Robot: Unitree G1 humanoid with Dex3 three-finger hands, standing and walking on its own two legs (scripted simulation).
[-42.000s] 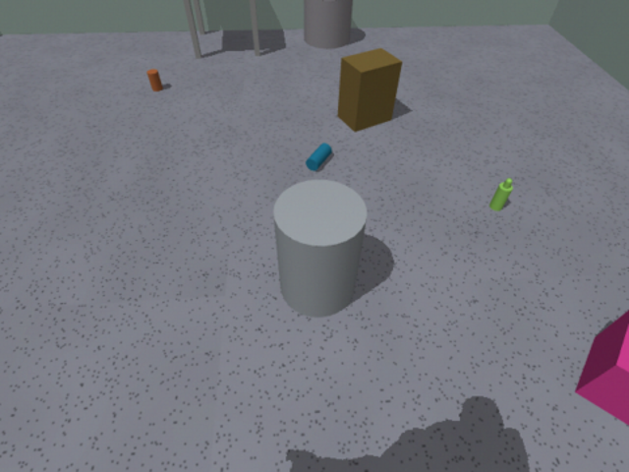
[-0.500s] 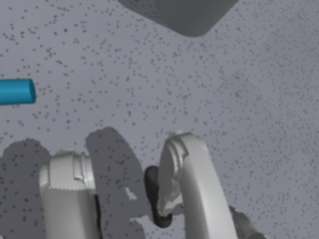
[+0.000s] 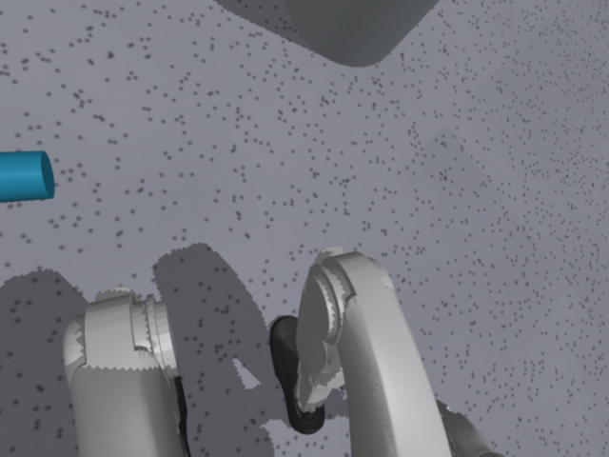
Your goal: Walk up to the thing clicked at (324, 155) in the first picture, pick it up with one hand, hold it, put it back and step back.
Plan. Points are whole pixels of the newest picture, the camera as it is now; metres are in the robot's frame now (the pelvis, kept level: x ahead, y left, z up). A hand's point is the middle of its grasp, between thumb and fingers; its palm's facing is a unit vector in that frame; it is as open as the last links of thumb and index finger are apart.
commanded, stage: rise first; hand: left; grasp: from above
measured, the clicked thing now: out of the picture +0.49 +0.35 -0.28
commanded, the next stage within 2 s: approach in 0.20 s
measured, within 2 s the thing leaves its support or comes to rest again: neither
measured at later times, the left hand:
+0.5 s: hand out of the picture +0.45 +0.38 -0.16, palm faces -0.46 -0.04 -0.89, open 14.0 cm
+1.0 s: hand out of the picture +0.45 +0.35 -0.17, palm faces -0.52 -0.06 -0.85, open 14.1 cm
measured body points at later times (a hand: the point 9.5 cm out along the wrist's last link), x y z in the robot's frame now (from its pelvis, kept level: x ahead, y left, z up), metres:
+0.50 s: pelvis +0.00 +0.00 +0.00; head +0.25 +0.11 +0.36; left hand +0.47 +0.37 -0.11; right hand +0.07 -0.27 -0.08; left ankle +0.07 +0.11 -0.28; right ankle +0.11 -0.11 -0.28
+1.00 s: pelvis -0.01 +0.00 +0.01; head +0.25 +0.08 +0.36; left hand +0.48 +0.35 -0.12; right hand +0.02 -0.27 -0.08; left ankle +0.07 +0.11 -0.28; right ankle +0.11 -0.11 -0.28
